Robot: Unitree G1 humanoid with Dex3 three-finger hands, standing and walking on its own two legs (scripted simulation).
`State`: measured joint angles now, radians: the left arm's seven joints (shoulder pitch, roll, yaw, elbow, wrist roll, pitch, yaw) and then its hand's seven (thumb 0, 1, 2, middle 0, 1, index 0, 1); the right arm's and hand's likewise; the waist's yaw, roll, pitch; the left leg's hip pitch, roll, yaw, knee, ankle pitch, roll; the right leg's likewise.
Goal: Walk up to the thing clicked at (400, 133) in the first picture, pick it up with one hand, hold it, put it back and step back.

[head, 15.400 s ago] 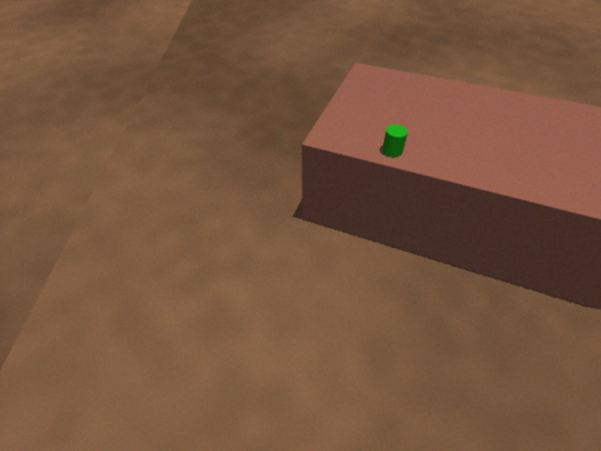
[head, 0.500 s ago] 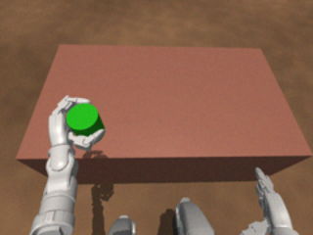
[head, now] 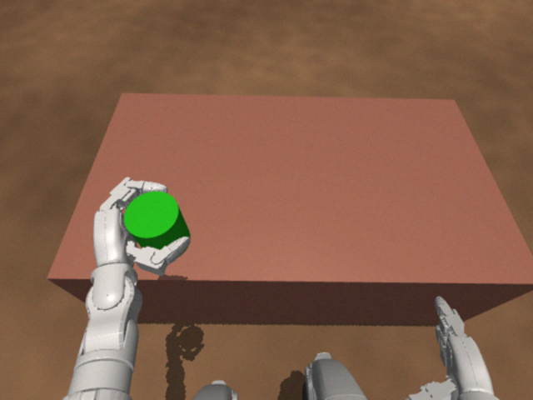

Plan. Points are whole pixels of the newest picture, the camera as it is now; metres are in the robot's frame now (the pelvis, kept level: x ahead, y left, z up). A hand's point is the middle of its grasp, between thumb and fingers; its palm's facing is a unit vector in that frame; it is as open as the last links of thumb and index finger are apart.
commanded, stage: hold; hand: left
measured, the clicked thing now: (160, 227) +0.35 +0.16 +0.04
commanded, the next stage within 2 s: none
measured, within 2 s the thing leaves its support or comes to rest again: neither
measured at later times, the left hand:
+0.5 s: hand (157, 229) +0.34 +0.16 +0.07, palm faces +0.17 -0.99 -0.01, open 10.4 cm
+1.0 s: hand (155, 227) +0.34 +0.16 +0.07, palm faces +0.17 -0.99 +0.00, open 10.4 cm
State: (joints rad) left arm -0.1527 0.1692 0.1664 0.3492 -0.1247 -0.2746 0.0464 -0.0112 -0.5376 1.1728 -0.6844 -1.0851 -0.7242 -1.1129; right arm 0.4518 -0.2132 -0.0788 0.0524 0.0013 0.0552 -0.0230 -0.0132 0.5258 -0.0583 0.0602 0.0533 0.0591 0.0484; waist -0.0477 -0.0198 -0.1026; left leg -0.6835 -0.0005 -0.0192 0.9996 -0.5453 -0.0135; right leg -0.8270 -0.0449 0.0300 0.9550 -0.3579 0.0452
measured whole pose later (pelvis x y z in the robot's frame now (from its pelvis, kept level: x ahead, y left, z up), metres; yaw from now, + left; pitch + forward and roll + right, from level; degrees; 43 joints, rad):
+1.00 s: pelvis +0.00 -0.01 +0.01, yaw +0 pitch +10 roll +0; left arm -0.07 0.15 0.14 0.24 -0.15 -0.19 0.03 -0.01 -0.52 1.15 -0.68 -1.07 -0.73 -1.10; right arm 0.40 -0.20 -0.07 0.19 0.02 0.03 -0.04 -0.01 0.52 -0.06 0.06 0.05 0.06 0.05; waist -0.03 -0.01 -0.09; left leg -0.57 0.00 -0.03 0.91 -0.51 -0.02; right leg -0.72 -0.05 0.02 0.89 -0.34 0.04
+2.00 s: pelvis +0.01 -0.01 +0.01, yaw +0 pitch +10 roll +0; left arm -0.05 0.15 0.15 0.25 -0.14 -0.21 0.04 -0.01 -0.51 1.14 -0.68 -1.07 -0.72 -1.10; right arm 0.38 -0.21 -0.08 0.22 0.01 0.01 -0.03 -0.01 0.52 -0.06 0.06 0.05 0.06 0.05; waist -0.03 -0.01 -0.07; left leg -0.57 0.00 -0.03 0.90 -0.51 -0.02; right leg -0.72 -0.04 0.02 0.88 -0.34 0.03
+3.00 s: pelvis -0.01 -0.01 +0.00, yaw +1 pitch +14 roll +0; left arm -0.29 0.21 0.23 0.59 -0.12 -0.36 0.01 -0.01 -0.50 1.13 -0.70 -1.05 -0.74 -1.07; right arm 0.38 -0.21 -0.06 0.11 -0.01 -0.01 -0.01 -0.01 0.52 -0.06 0.06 0.05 0.06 0.05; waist -0.08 -0.05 -0.07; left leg -0.73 0.00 -0.04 1.01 -0.53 -0.02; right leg -0.86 -0.05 0.01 0.97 -0.35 0.03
